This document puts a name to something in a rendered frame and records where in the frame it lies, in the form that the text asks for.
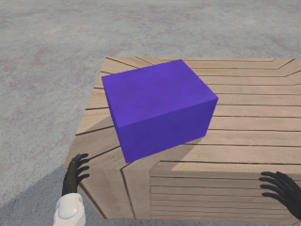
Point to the pedestal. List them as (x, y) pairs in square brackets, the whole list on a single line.
[(255, 127)]

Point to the left robot hand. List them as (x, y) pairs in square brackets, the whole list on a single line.
[(71, 179)]

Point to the carton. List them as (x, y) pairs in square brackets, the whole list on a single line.
[(158, 107)]

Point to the right robot hand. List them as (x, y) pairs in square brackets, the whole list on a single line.
[(288, 192)]

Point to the robot left forearm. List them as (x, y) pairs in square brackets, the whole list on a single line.
[(70, 211)]

